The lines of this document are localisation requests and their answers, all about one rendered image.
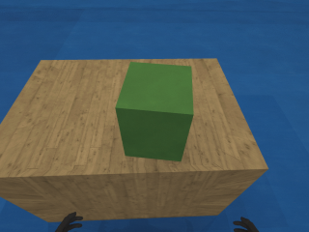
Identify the carton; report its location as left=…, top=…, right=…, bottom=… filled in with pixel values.
left=115, top=62, right=194, bottom=161

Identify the left robot hand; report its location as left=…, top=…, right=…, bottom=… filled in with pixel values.
left=55, top=212, right=83, bottom=232

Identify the right robot hand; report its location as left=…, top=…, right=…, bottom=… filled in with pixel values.
left=233, top=217, right=259, bottom=232

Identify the pedestal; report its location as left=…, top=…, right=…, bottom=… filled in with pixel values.
left=0, top=58, right=268, bottom=222

